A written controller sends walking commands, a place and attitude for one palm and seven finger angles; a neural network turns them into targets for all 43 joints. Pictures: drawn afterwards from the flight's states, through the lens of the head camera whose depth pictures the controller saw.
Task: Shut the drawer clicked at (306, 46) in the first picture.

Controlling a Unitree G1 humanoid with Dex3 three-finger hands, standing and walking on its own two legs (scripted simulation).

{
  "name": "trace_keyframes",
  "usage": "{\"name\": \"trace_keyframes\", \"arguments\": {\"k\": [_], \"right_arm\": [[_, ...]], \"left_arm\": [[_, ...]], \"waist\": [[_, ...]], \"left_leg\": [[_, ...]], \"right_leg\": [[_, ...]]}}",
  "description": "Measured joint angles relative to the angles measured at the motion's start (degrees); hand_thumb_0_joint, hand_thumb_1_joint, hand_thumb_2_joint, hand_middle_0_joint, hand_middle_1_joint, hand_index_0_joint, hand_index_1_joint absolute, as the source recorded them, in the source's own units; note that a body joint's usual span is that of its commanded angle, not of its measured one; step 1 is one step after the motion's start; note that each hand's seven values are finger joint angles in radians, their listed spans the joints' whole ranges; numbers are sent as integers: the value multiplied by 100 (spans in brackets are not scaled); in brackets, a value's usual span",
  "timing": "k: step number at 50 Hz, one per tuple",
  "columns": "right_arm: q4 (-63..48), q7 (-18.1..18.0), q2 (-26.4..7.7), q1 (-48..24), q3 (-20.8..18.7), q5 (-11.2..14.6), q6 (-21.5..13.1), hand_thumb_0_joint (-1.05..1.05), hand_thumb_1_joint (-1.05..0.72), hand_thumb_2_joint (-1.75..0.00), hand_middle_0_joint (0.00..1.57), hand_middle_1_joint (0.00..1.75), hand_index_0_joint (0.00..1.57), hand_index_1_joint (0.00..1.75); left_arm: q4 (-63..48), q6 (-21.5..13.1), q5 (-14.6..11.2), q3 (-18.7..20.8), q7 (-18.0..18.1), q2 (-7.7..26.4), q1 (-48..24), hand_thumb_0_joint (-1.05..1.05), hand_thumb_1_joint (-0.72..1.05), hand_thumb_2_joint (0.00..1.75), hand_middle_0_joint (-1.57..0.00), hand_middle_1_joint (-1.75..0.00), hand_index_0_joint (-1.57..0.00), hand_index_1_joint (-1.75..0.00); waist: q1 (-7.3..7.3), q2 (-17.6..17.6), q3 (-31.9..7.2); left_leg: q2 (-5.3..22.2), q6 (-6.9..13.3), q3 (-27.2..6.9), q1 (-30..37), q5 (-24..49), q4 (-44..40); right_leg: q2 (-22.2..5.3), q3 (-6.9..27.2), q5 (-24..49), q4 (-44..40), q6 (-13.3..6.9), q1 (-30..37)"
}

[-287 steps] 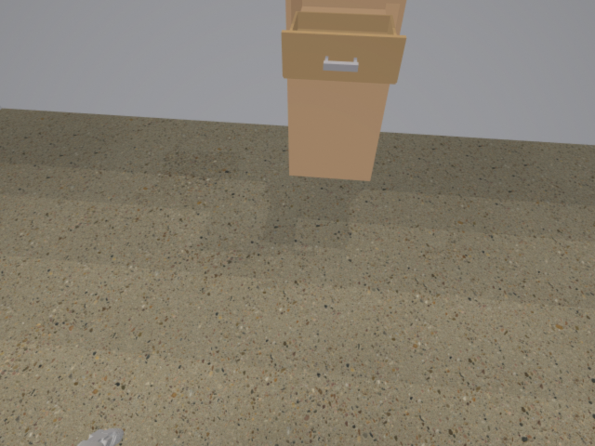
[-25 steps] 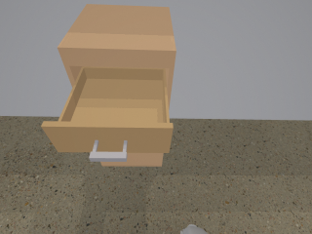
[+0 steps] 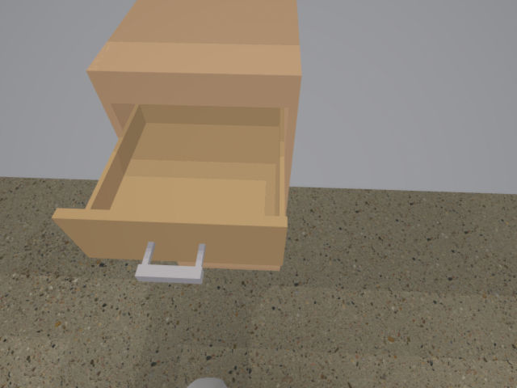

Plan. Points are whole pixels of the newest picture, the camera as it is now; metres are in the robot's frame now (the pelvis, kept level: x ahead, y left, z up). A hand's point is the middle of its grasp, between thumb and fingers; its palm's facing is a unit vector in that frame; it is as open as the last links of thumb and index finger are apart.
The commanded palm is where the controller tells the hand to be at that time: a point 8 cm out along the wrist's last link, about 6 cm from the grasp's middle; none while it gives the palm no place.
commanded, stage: come to a stop and stand still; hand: left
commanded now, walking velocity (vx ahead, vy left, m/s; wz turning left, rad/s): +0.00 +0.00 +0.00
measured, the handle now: (173, 261) +0.31 +0.17 -0.02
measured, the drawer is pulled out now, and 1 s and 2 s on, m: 0.30 0.30 0.30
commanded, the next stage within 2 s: look again from close up in 0.54 s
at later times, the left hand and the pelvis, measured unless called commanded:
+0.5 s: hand out of the picture -0.02 +0.25 -0.16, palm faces +0.02 -0.97 -0.23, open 7.4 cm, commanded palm none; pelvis -0.01 +0.07 +0.00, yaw -1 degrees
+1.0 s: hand out of the picture +0.06 +0.23 -0.16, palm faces -0.01 -0.97 -0.23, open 7.3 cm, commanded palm none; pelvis +0.03 +0.05 +0.01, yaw -1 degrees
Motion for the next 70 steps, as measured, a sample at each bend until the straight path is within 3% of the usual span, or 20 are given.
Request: {"name": "trace_keyframes", "arguments": {"k": [3,4,6,9,12,15,23,36,48,61,62,63,65,67,70], "right_arm": [[-252,39,-65,44,35,9,-91,0,-91,-90,19,30,20,30],[-351,34,-81,94,35,-11,-125,0,-91,-90,19,30,20,30],[-518,30,-80,210,81,-58,-114,0,-91,-90,19,30,20,30],[-688,45,-36,333,184,-81,-74,0,-91,-90,19,30,20,30],[-729,62,50,396,287,-78,-67,1,-90,-90,19,30,20,30],[-655,63,62,413,321,-44,-80,0,-91,-90,20,30,20,30],[-398,64,-17,655,326,-37,-174,0,-93,-89,20,30,20,30],[271,10,119,1007,410,-12,-262,1,-91,-90,20,30,20,30],[476,-35,259,842,452,-4,-345,1,-90,-90,20,30,20,30],[503,-42,165,670,434,14,-342,1,-91,-90,20,30,20,30],[265,-52,160,747,444,89,-376,1,-91,-90,20,30,20,30],[-2,-127,153,881,451,122,-586,1,-91,-90,20,30,20,30],[-405,-220,81,1052,423,172,-1104,1,-91,-89,20,30,20,30],[-793,-201,-53,1030,346,149,-1449,1,-90,-90,20,30,20,30],[-1351,-70,-225,723,213,85,-1707,1,-90,-90,20,30,20,30]], "left_arm": [[1,25,-32,-53,67,103,243,-1,91,90,-21,-30,-21,-29],[-10,45,-55,-81,81,129,331,0,91,90,-20,-30,-21,-29],[-31,123,-73,-107,64,157,509,0,91,90,-20,-30,-21,-29],[-99,204,-52,-146,-17,179,772,0,91,90,-20,-30,-20,-29],[-161,168,-54,-174,-67,197,986,0,91,90,-20,-30,-20,-29],[-134,102,-58,-233,-79,78,1079,0,91,90,-20,-30,-20,-29],[-71,30,-65,-305,-87,-94,1254,0,90,90,-20,-30,-20,-29],[205,-60,-96,-349,-37,-194,863,1,92,90,-20,-30,-20,-29],[306,-117,-144,-342,-1,-130,592,1,92,90,-20,-30,-20,-29],[367,-174,-135,-359,40,-130,627,0,92,90,-20,-30,-20,-29],[-448,107,-350,-214,12,-134,875,1,92,90,-20,-30,-20,-30],[-1469,120,-490,-110,18,-127,1190,1,92,90,-21,-30,-21,-30],[-3175,-158,-775,-118,175,-114,1658,1,92,90,-21,-31,-22,-31],[-4206,-576,-990,-53,139,-165,1687,2,91,90,-23,-33,-23,-32],[-4900,-1674,-1279,181,-329,-246,1546,1,91,90,-26,-36,-26,-36]], "waist": [[-8,-1,-163],[-32,-3,-211],[5,-18,-286],[16,37,-401],[47,38,-462],[78,234,-406],[-6,216,-425],[-135,95,-358],[-165,127,-336],[-144,137,-350],[-152,106,-332],[-110,53,-330],[-129,11,-453],[-225,52,-576],[-285,40,-884]], "left_leg": [[40,43,109,518,447,-1160],[1,186,144,582,727,-1311],[-94,390,231,624,699,-1162],[-208,536,324,714,642,-1225],[-363,614,415,717,719,-1328],[-396,667,419,734,795,-1428],[-493,745,471,830,1107,-1990],[-476,685,461,1093,1114,-2312],[-354,553,403,1299,969,-2334],[-206,409,319,1358,896,-2291],[-191,398,294,1270,856,-2185],[-201,397,284,1231,839,-2148],[-242,373,198,1079,817,-2036],[-265,369,52,762,737,-1725],[-232,347,15,14,504,-1045]], "right_leg": [[-30,-2,-53,230,133,-143],[-86,6,-132,401,179,-193],[-116,184,-475,615,147,-186],[7,487,-922,950,58,-200],[124,600,-863,844,14,-15],[163,681,-433,535,156,92],[152,818,-232,84,165,133],[185,828,-237,-142,280,340],[306,767,-393,-174,185,552],[442,671,-449,-250,72,684],[450,644,-461,-194,62,623],[438,633,-494,-111,45,564],[382,549,-592,64,26,423],[334,399,-698,285,20,207],[332,351,-894,885,-22,-501]]}}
